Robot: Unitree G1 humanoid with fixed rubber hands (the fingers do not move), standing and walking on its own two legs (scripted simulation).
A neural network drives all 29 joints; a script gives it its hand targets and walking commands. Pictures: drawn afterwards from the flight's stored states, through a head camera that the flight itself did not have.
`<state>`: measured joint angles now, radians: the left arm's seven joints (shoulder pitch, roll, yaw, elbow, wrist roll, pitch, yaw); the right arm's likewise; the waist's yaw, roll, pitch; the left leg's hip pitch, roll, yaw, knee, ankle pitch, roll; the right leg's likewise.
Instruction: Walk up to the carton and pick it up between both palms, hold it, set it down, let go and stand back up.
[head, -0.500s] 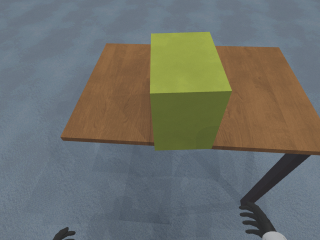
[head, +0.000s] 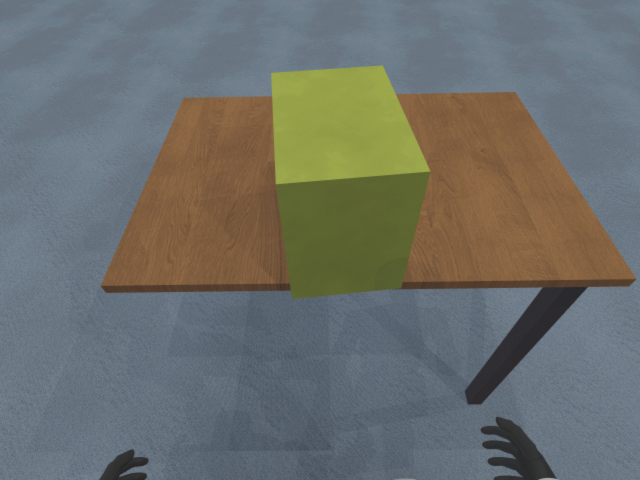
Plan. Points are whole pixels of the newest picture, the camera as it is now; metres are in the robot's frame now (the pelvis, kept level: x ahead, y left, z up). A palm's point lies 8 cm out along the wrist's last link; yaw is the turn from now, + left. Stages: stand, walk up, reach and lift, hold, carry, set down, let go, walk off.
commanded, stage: walk up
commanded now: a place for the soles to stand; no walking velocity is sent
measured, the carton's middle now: (337, 182) +0.51 -0.03 +0.07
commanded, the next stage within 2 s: reach and lift in 0.26 s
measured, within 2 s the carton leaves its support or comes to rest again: neither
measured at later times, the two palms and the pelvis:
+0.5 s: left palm (141, 454) +0.17 +0.23 -0.05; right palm (538, 477) +0.13 -0.26 -0.08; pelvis -0.01 -0.01 +0.01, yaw -2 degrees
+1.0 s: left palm (148, 412) +0.20 +0.20 +0.01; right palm (519, 396) +0.20 -0.23 +0.00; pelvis +0.01 -0.04 +0.03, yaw -1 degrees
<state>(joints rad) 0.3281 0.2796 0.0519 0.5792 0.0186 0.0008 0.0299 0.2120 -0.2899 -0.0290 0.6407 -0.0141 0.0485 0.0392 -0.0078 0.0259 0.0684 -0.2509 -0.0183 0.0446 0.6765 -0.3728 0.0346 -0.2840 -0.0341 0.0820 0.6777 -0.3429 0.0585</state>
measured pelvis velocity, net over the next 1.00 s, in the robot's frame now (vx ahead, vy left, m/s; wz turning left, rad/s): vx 0.01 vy -0.04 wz -0.02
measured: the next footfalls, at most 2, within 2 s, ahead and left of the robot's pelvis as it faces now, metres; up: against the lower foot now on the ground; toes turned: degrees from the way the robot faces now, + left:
none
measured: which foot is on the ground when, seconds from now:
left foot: down 0.00-1.00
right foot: down 0.00-1.00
